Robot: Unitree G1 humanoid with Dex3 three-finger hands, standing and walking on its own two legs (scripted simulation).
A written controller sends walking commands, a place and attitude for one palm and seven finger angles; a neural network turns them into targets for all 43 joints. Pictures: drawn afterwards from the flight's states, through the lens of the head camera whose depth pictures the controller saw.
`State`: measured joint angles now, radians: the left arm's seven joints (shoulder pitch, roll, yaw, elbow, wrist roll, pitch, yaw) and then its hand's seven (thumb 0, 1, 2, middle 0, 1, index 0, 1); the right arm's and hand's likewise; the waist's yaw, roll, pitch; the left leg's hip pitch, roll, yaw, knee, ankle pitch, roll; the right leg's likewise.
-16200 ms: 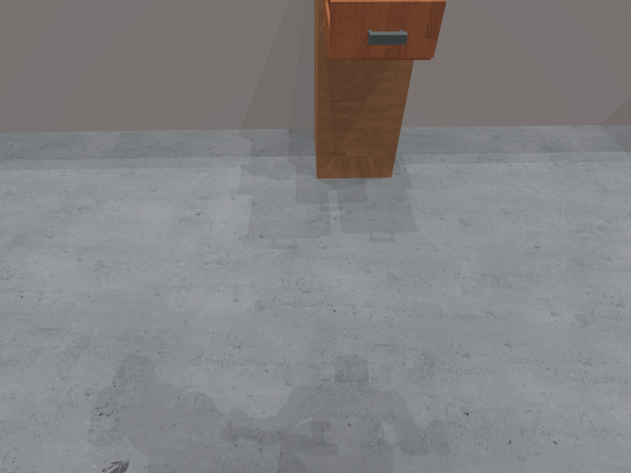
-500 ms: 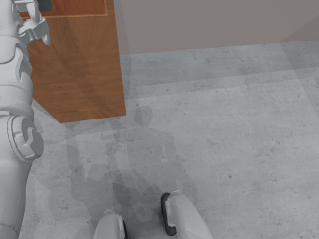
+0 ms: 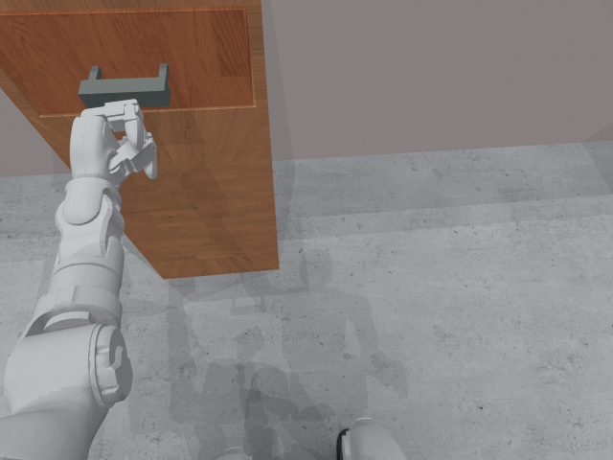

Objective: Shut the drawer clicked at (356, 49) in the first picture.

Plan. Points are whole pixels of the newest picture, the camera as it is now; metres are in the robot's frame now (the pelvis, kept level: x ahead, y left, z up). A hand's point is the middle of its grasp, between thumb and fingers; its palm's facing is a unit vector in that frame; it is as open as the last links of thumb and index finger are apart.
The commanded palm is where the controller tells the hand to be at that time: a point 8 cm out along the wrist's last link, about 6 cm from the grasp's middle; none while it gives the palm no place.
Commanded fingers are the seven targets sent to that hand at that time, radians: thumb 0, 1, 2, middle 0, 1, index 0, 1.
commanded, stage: draw the hand back to the body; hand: left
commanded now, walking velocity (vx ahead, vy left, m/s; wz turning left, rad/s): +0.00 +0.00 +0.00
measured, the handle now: (128, 82) +0.62 +0.21 +0.08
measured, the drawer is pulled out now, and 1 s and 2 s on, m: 0.00 0.00 0.00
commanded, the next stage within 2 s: step back with the hand held close in 1.24 s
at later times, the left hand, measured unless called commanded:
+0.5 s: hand (63, 250) +0.32 +0.20 +0.15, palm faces +0.17 -0.97 -0.19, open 3.3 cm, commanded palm +0.28 +0.25 +0.16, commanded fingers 0.00 0.90 0.90 -1.40 -1.60 -1.40 -1.60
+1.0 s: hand out of the picture +0.18 +0.24 +0.20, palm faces +0.43 -0.82 -0.37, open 3.3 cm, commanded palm +0.13 +0.28 +0.22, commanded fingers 0.00 0.90 0.90 -1.40 -1.60 -1.40 -1.60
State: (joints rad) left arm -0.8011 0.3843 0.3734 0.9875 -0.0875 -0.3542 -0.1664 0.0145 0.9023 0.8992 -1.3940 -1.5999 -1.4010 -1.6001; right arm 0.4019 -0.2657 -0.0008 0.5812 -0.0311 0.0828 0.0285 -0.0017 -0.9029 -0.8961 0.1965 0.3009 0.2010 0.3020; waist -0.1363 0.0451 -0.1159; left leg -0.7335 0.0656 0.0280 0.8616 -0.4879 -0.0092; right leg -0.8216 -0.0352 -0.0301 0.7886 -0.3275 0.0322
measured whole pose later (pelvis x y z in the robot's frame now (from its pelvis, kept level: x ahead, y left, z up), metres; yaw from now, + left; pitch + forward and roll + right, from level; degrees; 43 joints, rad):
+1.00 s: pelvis -0.01 -0.01 +0.05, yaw +2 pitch -4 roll -1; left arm 0.42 0.30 0.26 -0.36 -0.04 -0.09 0.09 0.01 0.89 0.90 -1.40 -1.60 -1.41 -1.60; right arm 0.21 -0.22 0.03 0.64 -0.03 -0.11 -0.07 0.01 -0.90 -0.90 0.20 0.30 0.20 0.30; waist 0.07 0.08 0.02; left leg -0.02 0.04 0.02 0.40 -0.30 -0.02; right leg -0.12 -0.05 -0.06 0.39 -0.19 0.03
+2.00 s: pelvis -0.08 +0.01 +0.03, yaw +1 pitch +0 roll +0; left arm 0.59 0.34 0.38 -0.53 0.00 -0.25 0.14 0.01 0.89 0.90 -1.40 -1.60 -1.41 -1.60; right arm 0.20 -0.20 0.00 0.54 -0.01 -0.07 -0.09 0.01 -0.90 -0.90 0.20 0.30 0.20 0.30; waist 0.01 0.01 0.02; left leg -0.32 0.01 0.04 0.60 -0.27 0.02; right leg -0.40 -0.08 -0.02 0.52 -0.12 0.05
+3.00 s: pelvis -0.24 +0.00 +0.04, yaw +0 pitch +2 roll +1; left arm 0.62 0.43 0.40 -0.59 -0.03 -0.24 0.13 0.01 0.89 0.90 -1.40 -1.60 -1.41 -1.60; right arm 0.21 -0.17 0.00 0.60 -0.02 -0.14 -0.08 0.01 -0.90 -0.90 0.20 0.30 0.20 0.30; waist -0.03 -0.07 0.00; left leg -0.35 -0.04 0.05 0.49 -0.18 0.05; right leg -0.36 -0.01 0.05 0.66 -0.40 0.02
